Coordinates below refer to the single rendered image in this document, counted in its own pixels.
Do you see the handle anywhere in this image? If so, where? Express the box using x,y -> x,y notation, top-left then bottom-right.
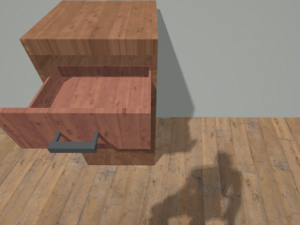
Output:
47,132 -> 99,154

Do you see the cabinet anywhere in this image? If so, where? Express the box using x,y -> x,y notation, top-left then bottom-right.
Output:
20,0 -> 158,166

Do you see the drawer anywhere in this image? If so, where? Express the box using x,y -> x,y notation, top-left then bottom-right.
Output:
0,65 -> 151,149

